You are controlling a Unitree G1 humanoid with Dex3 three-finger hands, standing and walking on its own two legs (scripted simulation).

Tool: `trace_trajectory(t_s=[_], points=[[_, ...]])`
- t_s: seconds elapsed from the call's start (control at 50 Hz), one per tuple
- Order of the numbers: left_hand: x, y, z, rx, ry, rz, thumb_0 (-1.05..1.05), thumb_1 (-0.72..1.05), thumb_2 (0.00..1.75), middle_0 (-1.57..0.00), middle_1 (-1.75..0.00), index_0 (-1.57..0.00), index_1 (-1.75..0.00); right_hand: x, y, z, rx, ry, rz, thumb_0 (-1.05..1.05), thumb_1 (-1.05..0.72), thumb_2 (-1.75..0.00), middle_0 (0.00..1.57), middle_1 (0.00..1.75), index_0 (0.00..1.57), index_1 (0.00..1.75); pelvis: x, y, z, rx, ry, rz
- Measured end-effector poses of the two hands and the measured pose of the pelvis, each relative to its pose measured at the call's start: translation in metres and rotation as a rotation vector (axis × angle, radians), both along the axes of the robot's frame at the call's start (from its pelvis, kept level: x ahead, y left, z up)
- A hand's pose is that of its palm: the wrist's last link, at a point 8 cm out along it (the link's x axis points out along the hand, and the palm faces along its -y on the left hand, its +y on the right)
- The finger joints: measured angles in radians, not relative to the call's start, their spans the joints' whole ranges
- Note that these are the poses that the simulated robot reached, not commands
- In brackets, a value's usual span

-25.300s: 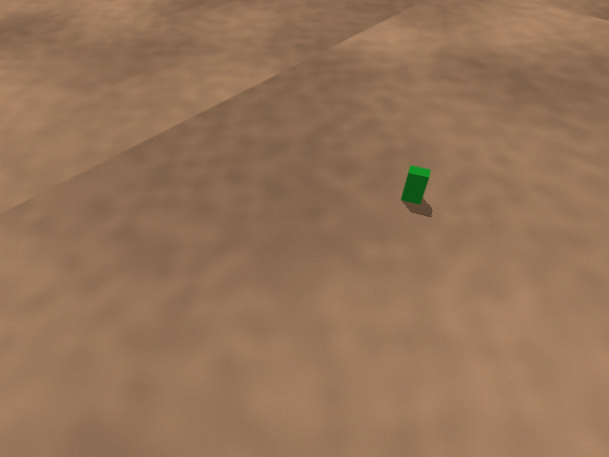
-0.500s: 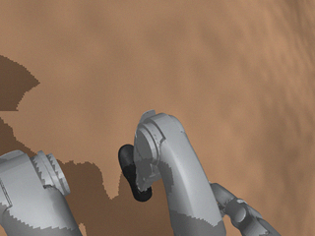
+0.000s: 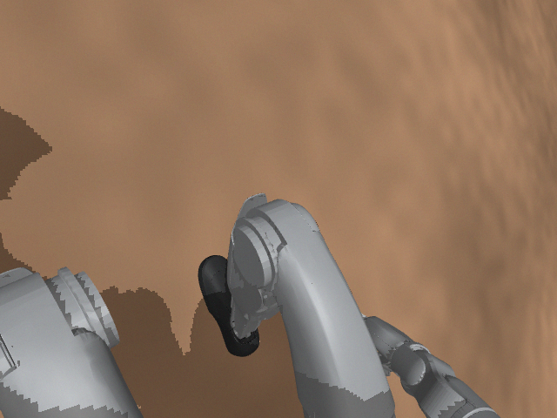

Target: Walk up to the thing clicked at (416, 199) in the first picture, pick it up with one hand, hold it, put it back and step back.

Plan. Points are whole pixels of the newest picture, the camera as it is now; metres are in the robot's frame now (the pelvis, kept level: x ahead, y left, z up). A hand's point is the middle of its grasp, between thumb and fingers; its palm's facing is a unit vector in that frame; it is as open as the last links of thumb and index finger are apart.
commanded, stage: open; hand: left
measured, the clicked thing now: out of the picture +0.53 +0.27 -0.22
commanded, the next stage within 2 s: withdraw in 0.34 s
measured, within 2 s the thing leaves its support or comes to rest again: rests again in 0.08 s
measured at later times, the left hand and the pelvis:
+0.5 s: hand out of the picture +0.51 +0.29 -0.17, palm faces +0.36 -0.93 -0.02, open 15.9 cm; pelvis +0.00 +0.00 +0.00, yaw +0 degrees
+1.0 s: hand out of the picture +0.54 +0.40 -0.06, palm faces +0.41 -0.90 -0.15, open 17.6 cm; pelvis +0.00 +0.00 +0.02, yaw +1 degrees
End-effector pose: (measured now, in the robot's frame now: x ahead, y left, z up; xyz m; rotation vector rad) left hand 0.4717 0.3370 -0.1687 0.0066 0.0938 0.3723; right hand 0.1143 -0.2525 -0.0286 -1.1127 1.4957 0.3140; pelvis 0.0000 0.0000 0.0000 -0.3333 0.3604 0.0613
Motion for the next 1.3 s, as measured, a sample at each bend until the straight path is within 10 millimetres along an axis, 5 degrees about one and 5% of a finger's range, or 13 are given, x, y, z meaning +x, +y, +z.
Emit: trace_trajectory(t_s=[0.16,0.38,0.66,0.98,1.16,1.3], points=[[0.001,-0.001,0.003,0.001,-0.01,-0.006,-0.01,-0.34,0.71,-0.78,-0.85,-0.82,-0.84,0.003,0.002,0.002,-0.007,-0.012,0.005,-0.01,-0.9,-0.89,0.21,0.29,0.2,0.3,-0.001,0.002,0.001,-0.006,-0.002,0.0],[0.002,0.0,0.003,-0.002,-0.007,-0.001,-0.01,-0.51,0.3,-0.53,-0.46,-0.54,-0.45,0.0,0.007,0.003,-0.004,-0.012,-0.002,-0.01,-0.9,-0.89,0.21,0.3,0.2,0.3,-0.003,0.004,0.003,-0.012,0.0,0.0],[0.008,0.008,0.012,0.019,-0.048,-0.002,-0.01,-0.6,0.11,-0.2,-0.18,-0.19,-0.18,-0.003,0.006,0.004,-0.009,-0.003,-0.021,-0.01,-0.9,-0.89,0.21,0.29,0.2,0.3,-0.002,0.004,0.005,-0.008,0.01,0.0],[0.033,0.096,0.114,0.117,-0.041,0.046,-0.01,-0.6,0.02,-0.09,-0.07,-0.09,-0.06,-0.026,-0.001,0.007,-0.002,-0.058,-0.207,-0.01,-0.89,-0.89,0.21,0.3,0.2,0.3,0.0,0.004,0.015,0.02,0.083,0.005],[0.008,0.134,0.123,0.141,0.243,0.16,-0.01,-0.53,0.05,-0.09,-0.08,-0.09,-0.06,-0.049,0.001,0.011,0.006,-0.024,-0.366,-0.01,-0.9,-0.9,0.21,0.3,0.2,0.3,-0.001,0.004,0.027,0.045,0.135,0.01],[-0.02,0.182,0.168,0.184,0.243,0.322,-0.01,-0.51,0.07,-0.08,-0.07,-0.07,-0.06,-0.057,-0.001,0.015,0.009,-0.008,-0.434,-0.01,-0.9,-0.9,0.21,0.3,0.2,0.3,0.001,0.003,0.032,0.062,0.168,0.019]])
